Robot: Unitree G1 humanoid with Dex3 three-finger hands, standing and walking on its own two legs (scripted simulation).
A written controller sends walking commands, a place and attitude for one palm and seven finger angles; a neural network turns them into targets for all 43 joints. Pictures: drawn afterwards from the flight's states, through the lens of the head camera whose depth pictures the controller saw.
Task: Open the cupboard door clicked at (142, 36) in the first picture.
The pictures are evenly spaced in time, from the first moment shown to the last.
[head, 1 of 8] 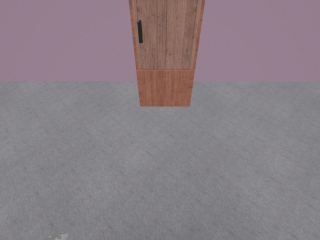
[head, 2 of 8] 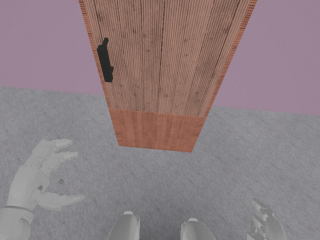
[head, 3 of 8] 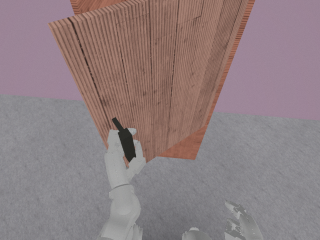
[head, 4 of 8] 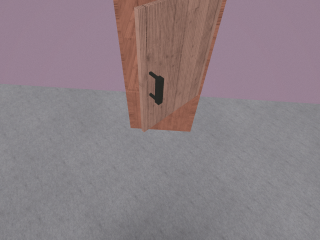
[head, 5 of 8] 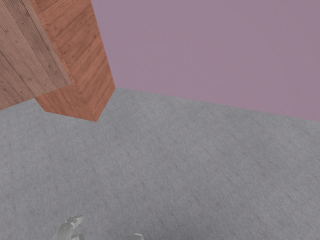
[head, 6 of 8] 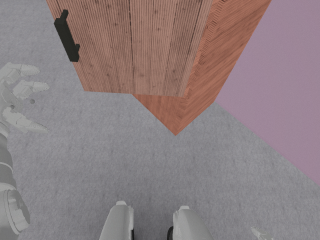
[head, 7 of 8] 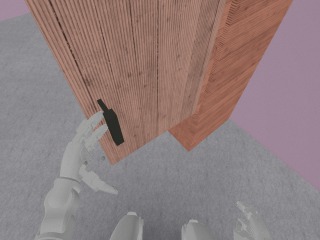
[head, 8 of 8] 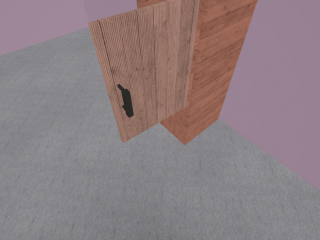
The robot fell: no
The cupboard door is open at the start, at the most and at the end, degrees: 0 87 86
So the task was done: yes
